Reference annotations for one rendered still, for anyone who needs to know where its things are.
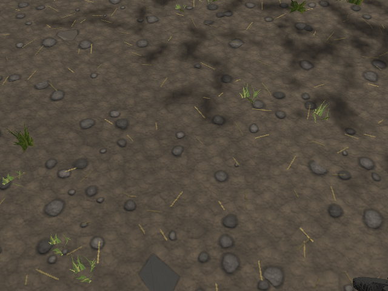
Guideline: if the robot right hand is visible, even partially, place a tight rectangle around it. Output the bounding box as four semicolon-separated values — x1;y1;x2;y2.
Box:
353;277;388;291

